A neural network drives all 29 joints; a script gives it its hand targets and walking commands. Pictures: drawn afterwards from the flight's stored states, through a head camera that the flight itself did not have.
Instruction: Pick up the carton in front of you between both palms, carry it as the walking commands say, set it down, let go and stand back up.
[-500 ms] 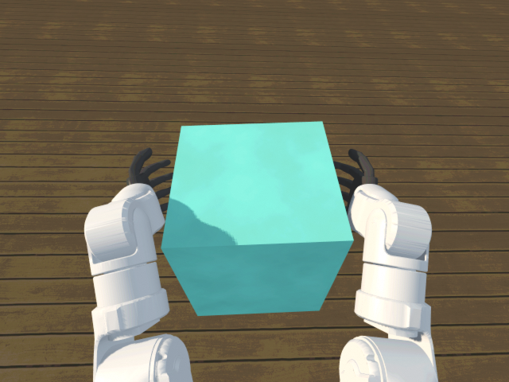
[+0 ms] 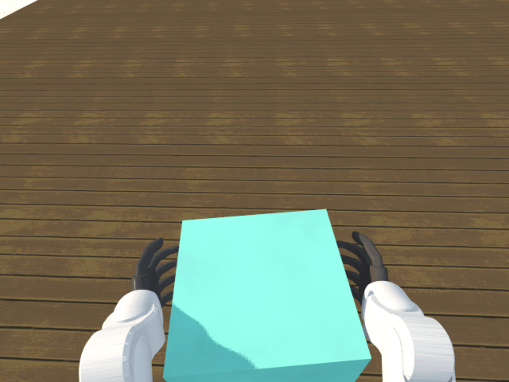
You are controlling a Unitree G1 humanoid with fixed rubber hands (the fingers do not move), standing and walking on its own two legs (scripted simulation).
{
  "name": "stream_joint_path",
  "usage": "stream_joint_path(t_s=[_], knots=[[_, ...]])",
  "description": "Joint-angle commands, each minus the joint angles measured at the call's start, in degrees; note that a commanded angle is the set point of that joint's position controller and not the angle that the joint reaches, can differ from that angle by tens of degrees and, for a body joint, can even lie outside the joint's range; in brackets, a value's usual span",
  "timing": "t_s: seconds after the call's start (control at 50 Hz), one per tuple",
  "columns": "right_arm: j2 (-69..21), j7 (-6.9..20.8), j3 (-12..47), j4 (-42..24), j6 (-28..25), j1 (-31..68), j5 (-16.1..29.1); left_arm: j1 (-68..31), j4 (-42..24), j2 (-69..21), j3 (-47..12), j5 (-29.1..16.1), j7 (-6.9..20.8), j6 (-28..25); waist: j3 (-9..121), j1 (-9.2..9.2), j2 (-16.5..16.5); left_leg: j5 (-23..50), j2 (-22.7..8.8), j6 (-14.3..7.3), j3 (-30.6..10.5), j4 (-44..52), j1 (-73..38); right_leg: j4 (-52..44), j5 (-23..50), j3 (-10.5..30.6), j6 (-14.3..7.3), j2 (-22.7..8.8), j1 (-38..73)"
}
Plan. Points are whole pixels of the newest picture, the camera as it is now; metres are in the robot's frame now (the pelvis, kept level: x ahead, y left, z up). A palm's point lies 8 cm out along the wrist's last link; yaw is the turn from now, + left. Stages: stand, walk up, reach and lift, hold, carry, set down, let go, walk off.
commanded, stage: carry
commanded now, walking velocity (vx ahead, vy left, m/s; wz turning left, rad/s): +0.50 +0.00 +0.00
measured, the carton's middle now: (262, 318) +0.24 +0.00 +0.01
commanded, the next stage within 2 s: none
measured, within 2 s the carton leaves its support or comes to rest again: neither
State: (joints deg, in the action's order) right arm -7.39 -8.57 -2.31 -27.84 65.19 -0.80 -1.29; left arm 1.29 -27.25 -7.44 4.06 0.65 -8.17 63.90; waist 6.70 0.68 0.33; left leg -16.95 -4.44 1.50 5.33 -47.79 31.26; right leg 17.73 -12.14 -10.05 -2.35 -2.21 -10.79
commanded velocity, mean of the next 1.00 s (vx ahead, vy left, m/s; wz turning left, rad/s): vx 0.50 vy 0.00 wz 0.00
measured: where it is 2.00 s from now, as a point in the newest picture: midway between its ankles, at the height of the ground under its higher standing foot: (256, 202)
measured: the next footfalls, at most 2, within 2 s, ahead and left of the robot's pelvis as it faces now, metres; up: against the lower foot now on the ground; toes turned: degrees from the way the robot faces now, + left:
left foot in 0.20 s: +0.32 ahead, +0.13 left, +0.00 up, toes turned +9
right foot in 0.72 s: +0.61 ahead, -0.11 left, +0.00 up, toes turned -13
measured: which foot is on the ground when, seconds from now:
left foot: up 0.00-0.18, down 0.20-0.74, up 0.76-1.00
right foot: down 0.00-0.24, up 0.26-0.70, down 0.72-1.00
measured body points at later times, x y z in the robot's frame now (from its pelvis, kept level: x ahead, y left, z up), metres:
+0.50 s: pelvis +0.30 +0.05 +0.00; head +0.27 +0.06 +0.45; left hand +0.55 +0.18 +0.07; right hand +0.51 -0.12 +0.08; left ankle +0.28 +0.12 -0.75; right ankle +0.36 -0.12 -0.70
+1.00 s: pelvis +0.60 -0.02 +0.00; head +0.59 -0.04 +0.45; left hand +0.84 +0.13 +0.08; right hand +0.84 -0.17 +0.07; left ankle +0.67 +0.14 -0.69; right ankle +0.57 -0.10 -0.75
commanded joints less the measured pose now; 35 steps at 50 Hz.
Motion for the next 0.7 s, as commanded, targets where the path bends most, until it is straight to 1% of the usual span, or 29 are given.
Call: stream_joint_path(t_s=[0.0,0.06,0.12,0.14,0.16,0.18,0.2,0.22,0.24,0.26,0.28,0.3,0.32,0.34,0.38,0.42,0.46,0.52,0.6,0.64,0.66,0.68], knots=[[-44.4,1.4,32.3,-8.2,-0.9,18.8,9.5,-18.5,-8.9,-42.0,-32.3,-11.5,3.1,0.1,9.6,-0.14,-8.9,6.7,-0.3,0.3,2.4,10.4,1.8,-7.1,15.7,7.8,-4.2,-12.1,11.7],[-38.0,0.3,30.9,-8.6,0.4,16.4,8.4,-16.4,-9.1,-35.9,-31.6,-10.9,2.0,1.5,4.7,0.09,-9.0,11.5,0.4,-0.5,4.7,15.5,0.1,-7.6,15.1,5.9,-3.4,-11.9,9.1],[-32.9,-0.6,28.9,-7.6,1.8,15.0,7.9,-16.1,-8.7,-30.9,-30.3,-10.3,0.6,3.0,1.0,0.14,-9.2,12.7,0.2,-1.7,6.3,17.9,-2.6,-6.4,11.8,5.6,-2.8,-12.5,7.6],[-31.9,-0.8,28.3,-7.2,2.1,14.8,7.9,-16.6,-8.5,-30.1,-30.2,-10.2,0.2,3.4,0.9,-0.21,-8.9,11.7,0.8,-2.1,7.6,18.8,-6.0,-3.6,12.9,4.7,-2.4,-12.3,6.3],[-31.1,-1.0,27.7,-6.5,2.4,14.5,8.0,-17.1,-8.3,-29.6,-30.3,-10.2,-0.2,3.7,1.6,-0.78,-7.5,9.6,2.5,-2.4,9.7,20.0,-11.5,1.7,15.7,2.6,-1.6,-11.0,4.3],[-30.4,-1.1,26.9,-5.5,2.6,13.9,8.0,-17.1,-7.9,-29.3,-30.4,-10.0,-0.5,4.0,3.9,-1.38,-5.5,6.2,4.1,-2.8,10.5,20.5,-20.7,9.8,19.2,-0.2,-0.3,-8.8,0.5],[-29.6,-1.3,26.3,-5.0,2.6,13.8,7.9,-17.1,-7.8,-28.8,-30.2,-9.8,-0.7,4.3,7.0,-2.28,1.2,-1.3,-2.6,-4.3,-0.7,24.4,-30.0,22.7,15.0,-2.3,2.1,-5.8,-7.0],[-29.8,-1.4,26.2,-3.8,2.4,14.2,7.9,-18.1,-9.0,-29.0,-30.6,-10.2,-0.8,4.6,12.1,-2.72,15.4,-9.0,-15.8,-11.8,-26.6,32.0,-39.4,40.3,1.1,-0.6,4.8,0.1,-20.0],[-32.3,-1.1,26.5,-3.0,2.2,14.0,8.7,-19.1,-8.8,-30.3,-32.0,-10.7,-0.5,4.6,12.1,-2.37,17.6,-1.1,-20.2,-14.7,-36.7,36.8,-41.4,50.4,-15.7,4.6,4.2,2.2,-28.6],[-34.5,-0.4,27.6,-4.9,1.8,15.8,10.1,-19.1,-7.8,-33.3,-32.3,-10.7,-0.2,4.2,11.8,-2.44,11.9,5.2,-19.3,-14.7,-31.2,35.4,-38.8,55.4,-15.4,8.4,2.8,-1.7,-29.7],[-36.7,0.3,28.7,-5.4,1.2,16.9,10.6,-18.2,-6.3,-35.9,-32.1,-10.3,0.3,3.6,11.9,-2.2,6.4,7.4,-18.3,-13.6,-27.1,34.7,-35.5,55.7,-12.6,9.7,2.2,-3.9,-29.6],[-38.8,1.0,29.7,-5.8,0.6,18.5,10.5,-18.1,-5.0,-38.5,-32.0,-9.6,0.7,2.9,11.3,-1.77,2.4,5.6,-17.3,-11.6,-22.6,35.7,-31.0,52.4,-8.3,10.9,1.9,-6.1,-27.9],[-40.6,1.6,30.9,-6.3,0.0,20.1,11.0,-18.1,-4.2,-40.3,-31.7,-8.9,1.1,2.2,10.6,-1.4,2.1,1.5,-15.6,-9.5,-17.9,37.6,-26.6,48.6,-5.6,11.0,1.8,-7.0,-25.3],[-41.5,2.1,31.5,-6.2,-0.6,20.6,11.4,-17.4,-3.5,-41.6,-31.6,-8.2,1.3,1.5,10.1,-1.12,3.7,-1.7,-14.2,-8.4,-14.0,39.0,-24.0,45.8,-3.6,9.6,1.9,-6.6,-23.8],[-41.7,3.0,32.3,-5.8,-1.3,19.7,12.1,-16.1,-3.1,-42.4,-31.6,-7.1,1.3,0.4,8.9,-1.08,6.1,-3.9,-12.9,-8.2,-9.6,41.3,-22.6,39.2,-1.0,7.4,2.6,-6.2,-23.7],[-40.9,3.3,32.5,-5.8,-1.8,18.4,12.3,-15.2,-3.5,-41.9,-31.4,-6.5,1.0,-0.3,7.7,-1.26,6.1,-2.6,-12.6,-9.0,-7.7,43.0,-24.4,31.9,1.6,5.7,3.6,-5.9,-25.6],[-39.8,3.1,32.2,-6.3,-2.0,17.1,12.1,-14.7,-4.8,-40.8,-31.6,-6.6,0.6,-0.6,6.5,-1.34,5.9,0.0,-11.6,-9.0,-5.3,43.2,-26.2,25.0,5.1,4.5,4.1,-5.7,-26.2],[-37.1,2.2,31.3,-7.3,-1.9,15.2,11.3,-14.4,-7.1,-38.3,-32.2,-7.6,0.2,-0.3,4.4,-1.46,6.6,4.2,-10.4,-8.4,-1.7,43.2,-28.2,18.6,9.6,2.5,3.9,-4.9,-25.2],[-33.3,0.4,29.4,-7.2,-0.7,13.0,9.3,-13.9,-8.5,-33.6,-32.0,-8.7,-0.2,1.0,0.8,-1.74,7.3,12.7,-10.1,-8.1,1.1,40.6,-31.7,12.9,10.0,0.5,2.8,-3.9,-23.8],[-32.1,-0.3,28.8,-7.5,-0.1,12.9,8.7,-13.8,-8.6,-31.7,-31.4,-9.0,-0.3,1.7,0.7,-1.88,7.8,17.1,-10.1,-7.2,2.2,36.7,-33.1,10.7,8.6,-1.4,1.9,-3.0,-20.0],[-31.8,-0.5,28.8,-7.8,0.2,13.4,8.6,-13.5,-8.4,-31.2,-31.0,-9.2,-0.4,2.0,1.6,-1.52,7.7,21.4,-9.7,-6.6,3.3,32.3,-32.3,9.5,6.8,-3.3,1.5,-1.5,-15.2],[-31.5,-0.7,28.9,-8.1,0.5,13.8,8.6,-12.6,-7.8,-30.9,-30.5,-9.2,-0.4,2.1,3.4,-0.72,6.1,26.4,-8.0,-5.3,6.0,24.8,-30.1,7.5,4.8,-5.8,1.3,1.0,-7.5]])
